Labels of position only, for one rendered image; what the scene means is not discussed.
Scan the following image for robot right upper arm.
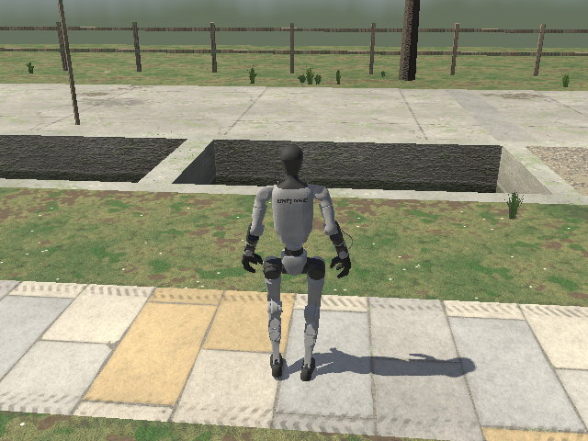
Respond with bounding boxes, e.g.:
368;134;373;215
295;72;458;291
311;185;338;236

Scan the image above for robot left thigh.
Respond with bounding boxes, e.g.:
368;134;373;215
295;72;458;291
263;255;283;317

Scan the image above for robot left hand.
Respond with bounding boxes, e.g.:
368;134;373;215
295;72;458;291
242;254;263;273

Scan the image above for robot thigh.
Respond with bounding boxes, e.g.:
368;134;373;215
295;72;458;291
263;255;283;317
304;256;325;322

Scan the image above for robot right thigh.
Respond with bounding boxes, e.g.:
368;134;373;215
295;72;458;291
304;256;325;322

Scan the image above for robot left forearm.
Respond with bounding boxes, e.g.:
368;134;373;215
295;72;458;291
243;223;259;256

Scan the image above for robot right forearm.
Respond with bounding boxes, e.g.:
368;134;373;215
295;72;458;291
330;221;349;259

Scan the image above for robot right hand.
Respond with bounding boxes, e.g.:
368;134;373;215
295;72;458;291
330;255;351;278

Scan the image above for robot left upper arm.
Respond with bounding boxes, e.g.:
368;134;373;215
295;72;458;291
250;186;273;236

